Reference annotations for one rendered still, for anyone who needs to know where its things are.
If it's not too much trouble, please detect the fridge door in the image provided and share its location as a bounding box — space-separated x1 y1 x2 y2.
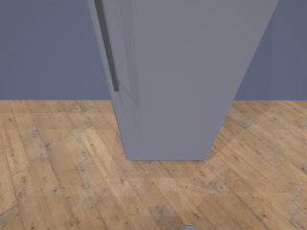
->
87 0 279 160

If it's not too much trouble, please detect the handle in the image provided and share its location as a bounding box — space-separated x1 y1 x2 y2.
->
94 0 120 92

